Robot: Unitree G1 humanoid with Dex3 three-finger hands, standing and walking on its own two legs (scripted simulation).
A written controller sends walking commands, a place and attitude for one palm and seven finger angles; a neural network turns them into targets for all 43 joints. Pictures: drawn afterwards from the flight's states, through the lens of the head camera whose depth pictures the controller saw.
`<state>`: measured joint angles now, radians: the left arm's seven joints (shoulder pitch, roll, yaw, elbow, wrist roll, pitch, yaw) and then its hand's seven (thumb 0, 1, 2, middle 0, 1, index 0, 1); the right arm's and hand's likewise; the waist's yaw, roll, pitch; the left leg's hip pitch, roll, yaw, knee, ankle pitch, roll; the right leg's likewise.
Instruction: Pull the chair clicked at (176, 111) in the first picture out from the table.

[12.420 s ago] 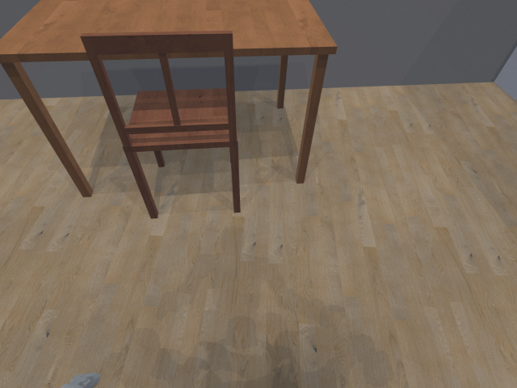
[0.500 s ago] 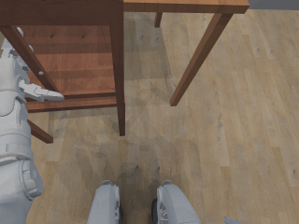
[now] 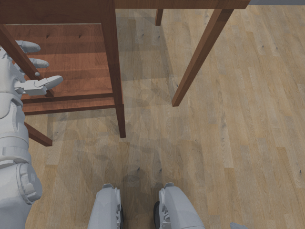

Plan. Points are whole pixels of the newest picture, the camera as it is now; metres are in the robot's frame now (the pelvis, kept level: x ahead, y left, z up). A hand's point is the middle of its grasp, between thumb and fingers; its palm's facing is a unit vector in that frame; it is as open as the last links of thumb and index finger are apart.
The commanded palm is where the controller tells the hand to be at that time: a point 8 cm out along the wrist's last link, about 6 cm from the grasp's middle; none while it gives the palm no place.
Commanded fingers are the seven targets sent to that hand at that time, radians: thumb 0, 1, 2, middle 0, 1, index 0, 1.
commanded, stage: hook a spindle and tug to test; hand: left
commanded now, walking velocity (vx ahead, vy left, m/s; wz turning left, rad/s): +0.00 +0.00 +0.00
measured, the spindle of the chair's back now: (28, 67) +0.50 +0.28 +0.03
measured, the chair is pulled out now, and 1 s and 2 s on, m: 0.00 0.03 0.19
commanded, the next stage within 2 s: step backward, pulling the chair out in 0.86 s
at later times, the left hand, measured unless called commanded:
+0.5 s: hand (37, 76) +0.48 +0.25 +0.04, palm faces +0.12 -0.99 -0.04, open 5.2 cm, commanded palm +0.44 +0.29 +0.04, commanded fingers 0.00 0.90 0.90 -0.50 -1.45 -0.50 -1.45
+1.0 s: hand (34, 85) +0.45 +0.25 +0.04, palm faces +0.13 -0.99 -0.07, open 5.3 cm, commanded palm +0.43 +0.29 +0.04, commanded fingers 0.00 0.90 0.90 -0.50 -1.45 -0.50 -1.45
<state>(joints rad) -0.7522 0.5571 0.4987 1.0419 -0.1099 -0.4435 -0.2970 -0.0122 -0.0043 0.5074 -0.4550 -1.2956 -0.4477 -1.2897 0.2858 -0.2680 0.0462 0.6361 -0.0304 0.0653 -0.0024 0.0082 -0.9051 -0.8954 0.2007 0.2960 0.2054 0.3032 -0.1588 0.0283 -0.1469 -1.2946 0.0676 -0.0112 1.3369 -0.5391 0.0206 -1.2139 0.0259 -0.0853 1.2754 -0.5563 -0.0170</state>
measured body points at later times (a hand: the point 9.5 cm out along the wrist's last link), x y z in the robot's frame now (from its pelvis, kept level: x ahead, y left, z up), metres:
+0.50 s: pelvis +0.00 +0.01 +0.01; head +0.16 +0.03 +0.43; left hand +0.47 +0.30 +0.04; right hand +0.05 -0.26 -0.11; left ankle +0.03 +0.11 -0.61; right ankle +0.02 -0.12 -0.61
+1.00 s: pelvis +0.02 +0.01 +0.02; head +0.17 +0.04 +0.44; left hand +0.44 +0.31 +0.04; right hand +0.10 -0.25 -0.09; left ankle +0.03 +0.11 -0.61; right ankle +0.02 -0.12 -0.61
